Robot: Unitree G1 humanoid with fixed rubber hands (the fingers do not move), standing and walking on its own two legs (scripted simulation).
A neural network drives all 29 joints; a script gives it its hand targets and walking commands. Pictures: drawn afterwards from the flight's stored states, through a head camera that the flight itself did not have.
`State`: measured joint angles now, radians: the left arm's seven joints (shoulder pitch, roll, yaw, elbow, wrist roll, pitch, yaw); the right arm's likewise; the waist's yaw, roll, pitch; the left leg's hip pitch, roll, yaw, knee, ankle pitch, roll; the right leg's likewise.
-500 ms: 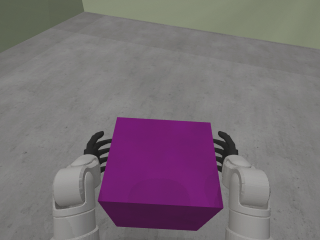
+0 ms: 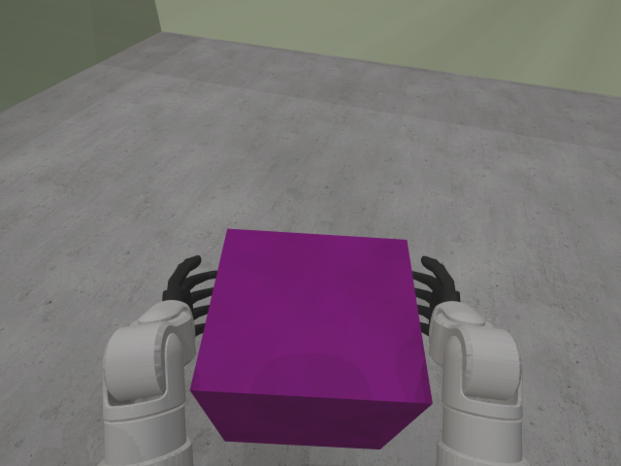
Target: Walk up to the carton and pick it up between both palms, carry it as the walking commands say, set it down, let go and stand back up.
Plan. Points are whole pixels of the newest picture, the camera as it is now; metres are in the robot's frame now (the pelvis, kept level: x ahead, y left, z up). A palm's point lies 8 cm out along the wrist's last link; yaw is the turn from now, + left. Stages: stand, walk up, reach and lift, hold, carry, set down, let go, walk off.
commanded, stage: carry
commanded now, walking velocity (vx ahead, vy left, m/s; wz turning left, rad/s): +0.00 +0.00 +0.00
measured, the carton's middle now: (309, 347) +0.26 +0.01 +0.03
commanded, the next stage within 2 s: none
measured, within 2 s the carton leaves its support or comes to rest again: neither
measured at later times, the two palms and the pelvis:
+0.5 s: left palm (180, 322) +0.25 +0.16 +0.09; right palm (440, 323) +0.26 -0.15 +0.09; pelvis -0.01 +0.00 +0.00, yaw +0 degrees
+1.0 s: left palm (184, 321) +0.26 +0.16 +0.08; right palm (436, 323) +0.27 -0.15 +0.08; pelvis +0.00 +0.00 +0.00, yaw +0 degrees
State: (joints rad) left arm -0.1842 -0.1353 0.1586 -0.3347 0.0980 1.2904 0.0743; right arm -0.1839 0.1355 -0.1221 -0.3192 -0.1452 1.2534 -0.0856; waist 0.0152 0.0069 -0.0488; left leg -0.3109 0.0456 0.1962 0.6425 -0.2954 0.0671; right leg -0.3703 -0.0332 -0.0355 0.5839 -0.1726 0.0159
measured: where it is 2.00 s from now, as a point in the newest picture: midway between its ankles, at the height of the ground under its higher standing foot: outside the picture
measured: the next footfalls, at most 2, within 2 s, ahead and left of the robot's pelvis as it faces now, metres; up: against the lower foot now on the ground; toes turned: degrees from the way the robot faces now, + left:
none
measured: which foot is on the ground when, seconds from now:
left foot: down 0.00-1.00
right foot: down 0.00-1.00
